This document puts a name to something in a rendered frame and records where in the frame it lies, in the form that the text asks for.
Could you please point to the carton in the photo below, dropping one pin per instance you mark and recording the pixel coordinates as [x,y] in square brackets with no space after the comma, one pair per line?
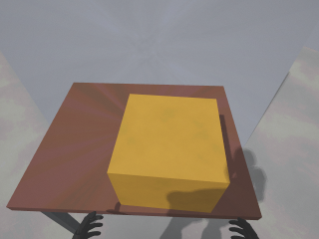
[169,154]

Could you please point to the robot right hand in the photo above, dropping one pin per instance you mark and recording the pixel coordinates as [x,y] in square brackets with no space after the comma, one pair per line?
[247,231]

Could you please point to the robot left hand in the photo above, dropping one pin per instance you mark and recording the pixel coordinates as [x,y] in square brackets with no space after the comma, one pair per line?
[83,230]

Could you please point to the table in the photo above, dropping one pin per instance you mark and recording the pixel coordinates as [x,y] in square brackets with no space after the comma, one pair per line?
[69,170]

